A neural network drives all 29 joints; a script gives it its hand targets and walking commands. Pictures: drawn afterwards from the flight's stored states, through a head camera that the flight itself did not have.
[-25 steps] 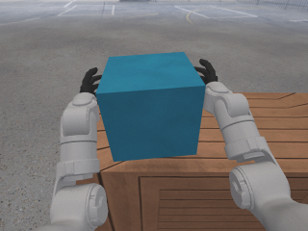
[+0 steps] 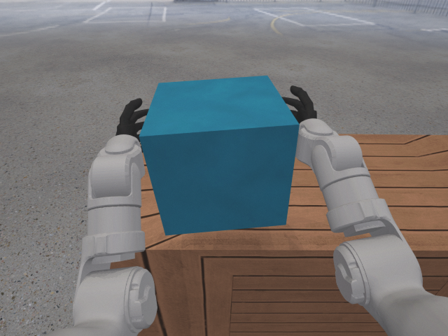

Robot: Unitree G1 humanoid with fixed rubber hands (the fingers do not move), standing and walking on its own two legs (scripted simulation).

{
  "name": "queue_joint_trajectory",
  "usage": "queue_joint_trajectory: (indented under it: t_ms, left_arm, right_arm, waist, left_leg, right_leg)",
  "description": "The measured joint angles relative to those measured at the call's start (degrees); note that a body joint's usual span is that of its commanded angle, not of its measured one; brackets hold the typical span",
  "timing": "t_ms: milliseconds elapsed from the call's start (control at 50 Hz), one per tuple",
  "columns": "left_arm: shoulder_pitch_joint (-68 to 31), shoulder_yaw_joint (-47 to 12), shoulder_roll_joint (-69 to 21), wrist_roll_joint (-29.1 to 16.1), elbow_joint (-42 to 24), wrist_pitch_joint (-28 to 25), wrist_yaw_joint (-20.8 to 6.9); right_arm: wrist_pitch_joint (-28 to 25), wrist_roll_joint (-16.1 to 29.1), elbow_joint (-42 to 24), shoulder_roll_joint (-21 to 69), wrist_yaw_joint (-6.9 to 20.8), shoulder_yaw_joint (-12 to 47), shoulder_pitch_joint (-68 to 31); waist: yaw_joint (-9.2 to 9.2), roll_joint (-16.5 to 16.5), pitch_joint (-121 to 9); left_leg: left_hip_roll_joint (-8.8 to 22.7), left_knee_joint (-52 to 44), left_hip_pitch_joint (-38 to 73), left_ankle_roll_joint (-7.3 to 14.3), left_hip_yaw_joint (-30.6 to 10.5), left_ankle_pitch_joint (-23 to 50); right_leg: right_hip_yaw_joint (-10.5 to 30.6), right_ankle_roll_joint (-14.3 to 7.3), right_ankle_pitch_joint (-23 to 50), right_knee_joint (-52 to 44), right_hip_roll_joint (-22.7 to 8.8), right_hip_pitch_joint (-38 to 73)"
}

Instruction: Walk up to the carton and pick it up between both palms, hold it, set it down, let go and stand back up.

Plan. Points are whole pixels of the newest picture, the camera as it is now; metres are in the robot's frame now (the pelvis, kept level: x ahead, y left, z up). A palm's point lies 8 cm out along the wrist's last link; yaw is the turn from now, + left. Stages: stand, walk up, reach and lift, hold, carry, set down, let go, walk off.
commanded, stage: hold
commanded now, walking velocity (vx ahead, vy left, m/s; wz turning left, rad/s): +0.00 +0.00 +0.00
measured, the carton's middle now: (219, 150) +0.38 +0.00 +0.22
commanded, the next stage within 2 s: set down in 0.56 s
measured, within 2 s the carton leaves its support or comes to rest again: neither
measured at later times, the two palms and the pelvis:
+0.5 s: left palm (129, 143) +0.36 +0.15 +0.24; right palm (304, 128) +0.37 -0.14 +0.26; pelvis +0.00 +0.00 +0.00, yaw +0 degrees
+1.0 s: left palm (141, 141) +0.39 +0.14 +0.23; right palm (305, 140) +0.38 -0.16 +0.23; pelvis +0.00 +0.00 +0.00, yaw +0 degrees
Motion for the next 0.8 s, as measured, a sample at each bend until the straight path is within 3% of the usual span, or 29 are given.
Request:
queue_joint_trajectory:
  t_ms: [580,800]
  left_arm:
    - [0.00,0.00,0.00,0.01,0.09,-0.22,0.00]
    - [-3.19,1.25,0.01,1.61,9.35,-10.28,-0.39]
  right_arm:
    - [-0.16,0.00,0.04,0.01,0.00,0.00,0.00]
    - [-11.08,-0.02,7.29,1.45,1.17,-3.45,-0.29]
  waist:
    - [-0.04,0.00,0.05]
    - [-1.21,0.00,2.14]
  left_leg:
    - [0.00,0.00,0.04,0.00,0.00,0.00]
    - [0.00,0.00,1.37,0.00,0.00,0.00]
  right_leg:
    - [0.00,-0.01,-0.01,0.00,0.00,0.04]
    - [0.00,-0.01,-0.03,-0.01,0.00,1.38]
